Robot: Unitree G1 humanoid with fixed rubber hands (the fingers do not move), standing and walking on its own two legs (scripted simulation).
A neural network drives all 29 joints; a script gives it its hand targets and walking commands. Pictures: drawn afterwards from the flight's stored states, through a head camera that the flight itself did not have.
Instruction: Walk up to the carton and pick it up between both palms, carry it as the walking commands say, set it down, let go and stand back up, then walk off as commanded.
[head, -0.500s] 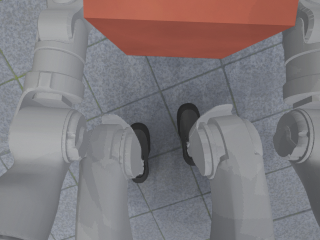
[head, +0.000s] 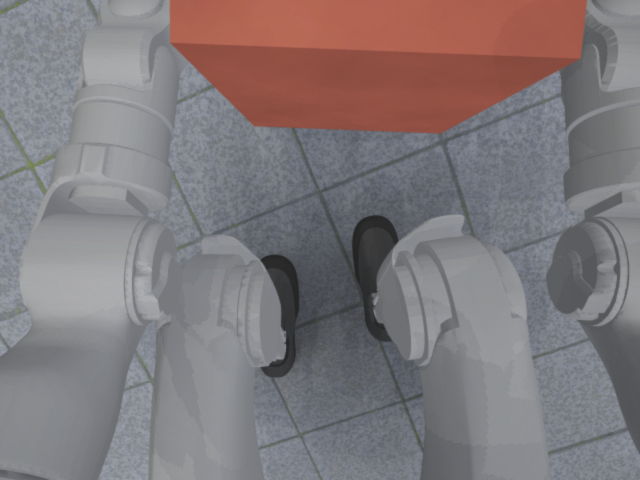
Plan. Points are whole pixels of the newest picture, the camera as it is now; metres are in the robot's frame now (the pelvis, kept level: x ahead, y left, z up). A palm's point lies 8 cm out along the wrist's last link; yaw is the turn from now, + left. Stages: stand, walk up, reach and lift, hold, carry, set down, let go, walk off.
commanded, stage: set down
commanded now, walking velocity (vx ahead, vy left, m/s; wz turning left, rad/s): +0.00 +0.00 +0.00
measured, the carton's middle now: out of the picture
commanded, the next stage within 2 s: none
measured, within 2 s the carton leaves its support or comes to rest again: rests again in 1.12 s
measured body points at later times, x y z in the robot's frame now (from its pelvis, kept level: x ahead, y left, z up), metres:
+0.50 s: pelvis +0.01 +0.00 -0.01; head +0.36 -0.04 +0.26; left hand +0.59 +0.09 -0.16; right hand +0.54 -0.26 -0.15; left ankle +0.11 +0.09 -0.34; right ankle +0.15 -0.09 -0.34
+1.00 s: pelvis +0.01 +0.00 -0.01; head +0.36 -0.04 +0.26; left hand +0.58 +0.09 -0.16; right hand +0.53 -0.27 -0.16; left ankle +0.11 +0.09 -0.34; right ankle +0.15 -0.09 -0.34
